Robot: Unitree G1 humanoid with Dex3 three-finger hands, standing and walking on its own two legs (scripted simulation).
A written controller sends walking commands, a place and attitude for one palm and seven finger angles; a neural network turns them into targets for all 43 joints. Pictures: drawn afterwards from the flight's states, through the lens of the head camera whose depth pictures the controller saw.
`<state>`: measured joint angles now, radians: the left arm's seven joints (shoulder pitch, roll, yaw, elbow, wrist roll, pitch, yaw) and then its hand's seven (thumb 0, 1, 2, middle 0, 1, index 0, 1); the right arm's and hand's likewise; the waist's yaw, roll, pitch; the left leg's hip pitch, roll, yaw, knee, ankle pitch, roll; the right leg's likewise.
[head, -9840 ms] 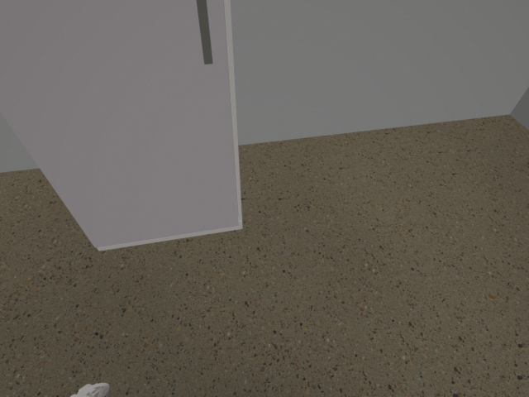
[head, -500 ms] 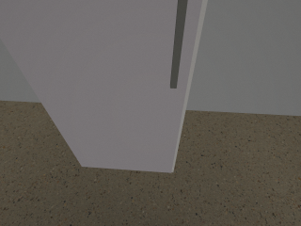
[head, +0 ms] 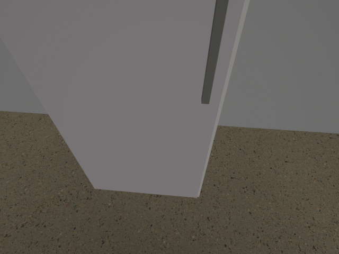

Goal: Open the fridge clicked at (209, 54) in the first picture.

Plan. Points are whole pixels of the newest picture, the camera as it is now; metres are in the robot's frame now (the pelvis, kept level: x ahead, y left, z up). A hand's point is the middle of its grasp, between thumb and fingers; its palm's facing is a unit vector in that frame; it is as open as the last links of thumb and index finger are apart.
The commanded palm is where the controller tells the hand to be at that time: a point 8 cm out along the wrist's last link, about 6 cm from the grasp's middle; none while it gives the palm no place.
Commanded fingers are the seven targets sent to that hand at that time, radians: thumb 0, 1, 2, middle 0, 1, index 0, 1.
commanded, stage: shuffle to correct the standing spot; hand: right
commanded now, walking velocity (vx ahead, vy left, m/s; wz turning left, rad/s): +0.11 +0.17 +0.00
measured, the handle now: (214, 38) +0.52 -0.07 +0.27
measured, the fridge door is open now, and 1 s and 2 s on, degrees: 0 0 0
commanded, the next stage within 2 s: come to a stop and stand still in 0.46 s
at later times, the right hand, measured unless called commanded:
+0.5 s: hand out of the picture +0.11 -0.13 -0.18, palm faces +0.00 +0.99 -0.17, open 7.3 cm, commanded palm none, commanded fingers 0.00 -0.90 -0.90 0.20 0.30 0.20 0.30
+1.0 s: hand out of the picture +0.16 -0.07 -0.18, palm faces +0.09 +0.98 -0.19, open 7.3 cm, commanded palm none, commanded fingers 0.00 -0.90 -0.90 0.20 0.30 0.20 0.30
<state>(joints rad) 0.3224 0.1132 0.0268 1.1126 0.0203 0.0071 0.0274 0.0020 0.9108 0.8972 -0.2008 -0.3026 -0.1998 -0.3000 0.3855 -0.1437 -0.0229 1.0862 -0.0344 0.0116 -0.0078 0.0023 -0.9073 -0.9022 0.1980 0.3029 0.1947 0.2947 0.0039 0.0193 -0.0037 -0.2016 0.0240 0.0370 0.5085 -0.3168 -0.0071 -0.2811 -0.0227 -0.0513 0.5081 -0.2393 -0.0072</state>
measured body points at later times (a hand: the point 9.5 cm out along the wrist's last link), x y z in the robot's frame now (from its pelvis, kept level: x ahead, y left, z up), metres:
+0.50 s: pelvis +0.08 +0.05 +0.00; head +0.12 +0.03 +0.45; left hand +0.05 +0.28 -0.14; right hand +0.11 -0.19 -0.16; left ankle +0.10 +0.21 -0.70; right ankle +0.04 -0.08 -0.74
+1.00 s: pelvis +0.10 +0.11 +0.00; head +0.14 +0.09 +0.45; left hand +0.19 +0.34 -0.14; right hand +0.15 -0.12 -0.17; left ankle +0.09 +0.23 -0.71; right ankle +0.11 +0.03 -0.74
